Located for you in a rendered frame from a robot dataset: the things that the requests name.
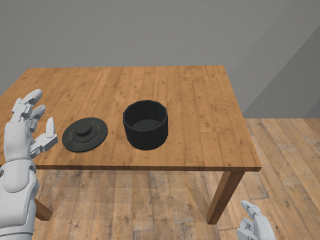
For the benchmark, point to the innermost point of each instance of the right robot hand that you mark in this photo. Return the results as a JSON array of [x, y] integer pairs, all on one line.
[[259, 229]]

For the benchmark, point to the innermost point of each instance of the knob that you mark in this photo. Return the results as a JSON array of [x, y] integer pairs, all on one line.
[[83, 129]]

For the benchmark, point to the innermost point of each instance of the table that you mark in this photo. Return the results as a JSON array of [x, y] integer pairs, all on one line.
[[206, 128]]

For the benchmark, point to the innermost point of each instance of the pot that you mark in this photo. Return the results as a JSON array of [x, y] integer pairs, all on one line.
[[146, 124]]

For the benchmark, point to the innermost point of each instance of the left robot hand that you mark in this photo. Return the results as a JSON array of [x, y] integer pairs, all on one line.
[[18, 131]]

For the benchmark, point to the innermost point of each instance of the left robot forearm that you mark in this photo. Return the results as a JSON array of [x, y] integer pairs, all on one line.
[[18, 189]]

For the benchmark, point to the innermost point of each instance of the lid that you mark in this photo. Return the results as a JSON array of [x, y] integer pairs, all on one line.
[[80, 144]]

